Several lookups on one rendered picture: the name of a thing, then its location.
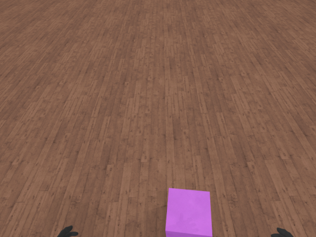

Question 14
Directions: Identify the carton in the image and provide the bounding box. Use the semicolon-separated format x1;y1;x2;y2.
165;188;212;237

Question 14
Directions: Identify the left robot hand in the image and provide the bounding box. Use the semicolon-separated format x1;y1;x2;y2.
57;226;78;237

